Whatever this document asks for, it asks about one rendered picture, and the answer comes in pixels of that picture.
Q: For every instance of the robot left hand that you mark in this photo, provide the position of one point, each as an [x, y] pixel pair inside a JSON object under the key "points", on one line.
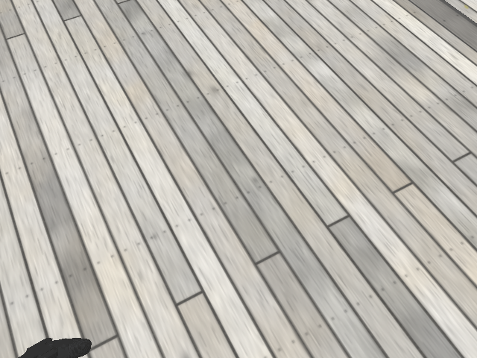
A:
{"points": [[62, 348]]}

